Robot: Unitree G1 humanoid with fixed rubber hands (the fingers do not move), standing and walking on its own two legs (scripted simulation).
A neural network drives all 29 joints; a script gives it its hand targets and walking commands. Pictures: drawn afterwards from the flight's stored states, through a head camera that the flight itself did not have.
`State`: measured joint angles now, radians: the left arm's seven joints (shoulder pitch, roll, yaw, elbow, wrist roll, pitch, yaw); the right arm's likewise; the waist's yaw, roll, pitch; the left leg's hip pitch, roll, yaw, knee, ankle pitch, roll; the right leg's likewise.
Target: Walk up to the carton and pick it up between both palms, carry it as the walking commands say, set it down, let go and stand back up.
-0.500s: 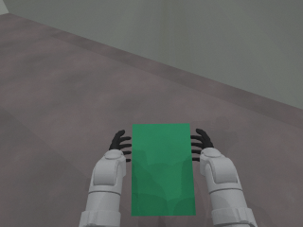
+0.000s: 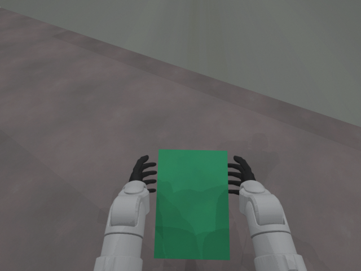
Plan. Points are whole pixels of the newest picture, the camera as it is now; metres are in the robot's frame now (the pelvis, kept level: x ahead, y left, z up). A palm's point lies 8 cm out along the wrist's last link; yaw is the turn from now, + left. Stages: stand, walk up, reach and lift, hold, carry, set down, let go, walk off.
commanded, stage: carry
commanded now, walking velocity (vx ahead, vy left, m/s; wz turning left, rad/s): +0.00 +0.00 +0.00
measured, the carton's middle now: (190, 197) +0.33 +0.00 -0.06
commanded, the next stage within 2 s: hold in 0.38 s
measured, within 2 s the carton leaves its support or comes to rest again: neither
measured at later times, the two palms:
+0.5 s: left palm (135, 188) +0.29 +0.13 +0.05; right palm (246, 188) +0.29 -0.12 +0.04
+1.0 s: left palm (155, 187) +0.28 +0.08 +0.07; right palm (266, 174) +0.31 -0.17 +0.07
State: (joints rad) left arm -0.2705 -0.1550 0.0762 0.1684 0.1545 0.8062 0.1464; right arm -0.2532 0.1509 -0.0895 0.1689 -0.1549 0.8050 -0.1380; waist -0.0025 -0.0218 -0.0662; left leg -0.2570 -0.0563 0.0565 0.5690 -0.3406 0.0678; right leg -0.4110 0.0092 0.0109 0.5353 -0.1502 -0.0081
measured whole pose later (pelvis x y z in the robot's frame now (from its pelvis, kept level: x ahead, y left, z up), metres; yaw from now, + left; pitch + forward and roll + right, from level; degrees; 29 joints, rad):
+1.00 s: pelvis +0.00 -0.07 +0.01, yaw +9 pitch -6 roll +0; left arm -0.41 -0.19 0.22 0.48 0.27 0.70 0.00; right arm -0.39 0.19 -0.24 0.37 -0.31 0.81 -0.17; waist -0.03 0.04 -0.04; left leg -0.10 -0.02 -0.13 0.48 -0.27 0.00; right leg -0.18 0.09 0.03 0.42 -0.13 -0.05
